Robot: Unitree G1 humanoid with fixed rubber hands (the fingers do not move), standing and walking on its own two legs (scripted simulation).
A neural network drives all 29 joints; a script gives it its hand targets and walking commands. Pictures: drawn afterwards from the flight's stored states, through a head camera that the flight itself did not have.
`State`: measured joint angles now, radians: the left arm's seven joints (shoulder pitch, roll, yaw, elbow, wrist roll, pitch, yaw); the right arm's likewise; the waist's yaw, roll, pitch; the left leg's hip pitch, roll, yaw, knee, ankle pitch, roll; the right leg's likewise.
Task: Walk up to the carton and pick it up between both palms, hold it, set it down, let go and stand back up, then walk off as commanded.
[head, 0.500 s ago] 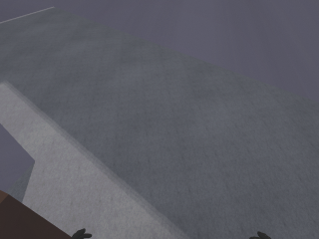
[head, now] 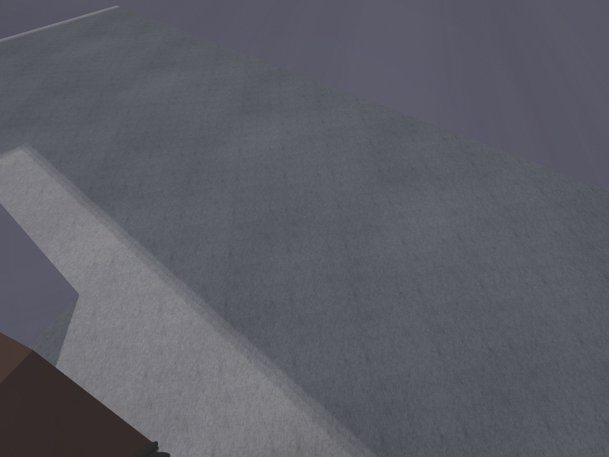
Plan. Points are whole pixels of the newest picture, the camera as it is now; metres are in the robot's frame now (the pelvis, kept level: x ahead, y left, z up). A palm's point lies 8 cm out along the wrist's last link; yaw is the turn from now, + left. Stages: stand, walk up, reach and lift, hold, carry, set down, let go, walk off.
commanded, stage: walk up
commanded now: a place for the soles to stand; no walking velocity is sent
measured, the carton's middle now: out of the picture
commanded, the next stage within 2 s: none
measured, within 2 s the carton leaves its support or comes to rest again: neither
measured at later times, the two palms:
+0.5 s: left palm out of the picture -0.11 +0.44 -0.12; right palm out of the picture +0.10 -0.15 -0.11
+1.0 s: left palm out of the picture -0.39 +0.48 -0.10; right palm out of the picture +0.09 +0.08 -0.13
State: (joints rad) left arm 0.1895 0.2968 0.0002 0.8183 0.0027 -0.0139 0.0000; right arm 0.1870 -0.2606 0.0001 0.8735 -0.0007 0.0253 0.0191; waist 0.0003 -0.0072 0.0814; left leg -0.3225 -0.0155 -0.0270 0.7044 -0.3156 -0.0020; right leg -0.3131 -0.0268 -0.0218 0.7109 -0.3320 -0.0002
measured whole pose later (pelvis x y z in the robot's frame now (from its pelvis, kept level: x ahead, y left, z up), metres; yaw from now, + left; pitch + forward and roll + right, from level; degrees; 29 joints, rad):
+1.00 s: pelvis -0.20 +0.21 -0.02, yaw +45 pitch -4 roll -2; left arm 0.27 0.44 0.00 0.82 0.00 -0.04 0.06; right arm 0.16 -0.40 -0.07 0.71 -0.02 0.10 0.10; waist 0.00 0.08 0.20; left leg -0.44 0.09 -0.08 0.95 -0.37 0.03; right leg -0.32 -0.32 -0.24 0.79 -0.33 0.07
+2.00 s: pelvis -0.35 +0.37 -0.02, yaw +70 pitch -3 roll +1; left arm 0.23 0.49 0.00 0.82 0.02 0.08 -0.01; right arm 0.48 -0.36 -0.07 0.78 -0.02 -0.09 -0.09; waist 0.00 -0.22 0.09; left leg -0.35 -0.01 -0.18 0.86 -0.47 -0.06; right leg -0.52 -0.11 -0.08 1.21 -0.51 -0.01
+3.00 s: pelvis -0.08 +0.13 -0.05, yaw +72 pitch -9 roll +4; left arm 0.27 0.34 0.00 0.82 0.02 -0.03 0.08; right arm 0.20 -0.48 -0.08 0.86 -0.03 0.10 0.00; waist -0.07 0.14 0.20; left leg -0.51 -0.14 -0.19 1.24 -0.47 0.00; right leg -0.44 -0.12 0.04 1.12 -0.52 0.05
